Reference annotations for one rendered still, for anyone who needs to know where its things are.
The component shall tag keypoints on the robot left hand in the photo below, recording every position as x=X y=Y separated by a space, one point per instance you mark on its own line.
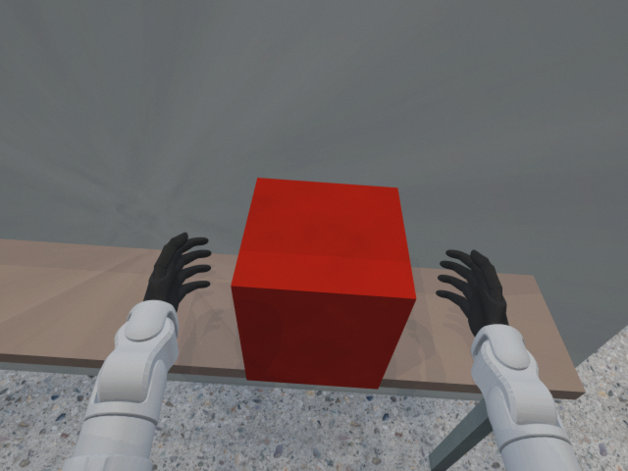
x=166 y=281

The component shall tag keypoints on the robot right hand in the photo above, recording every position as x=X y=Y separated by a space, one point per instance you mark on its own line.
x=484 y=303

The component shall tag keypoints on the left robot forearm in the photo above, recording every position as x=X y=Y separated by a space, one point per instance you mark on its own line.
x=124 y=408

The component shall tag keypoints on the carton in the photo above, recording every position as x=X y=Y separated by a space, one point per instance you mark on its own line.
x=323 y=285

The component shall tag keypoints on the table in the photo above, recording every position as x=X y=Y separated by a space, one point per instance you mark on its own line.
x=62 y=303

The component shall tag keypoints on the right robot forearm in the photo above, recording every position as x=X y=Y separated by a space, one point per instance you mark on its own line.
x=529 y=432

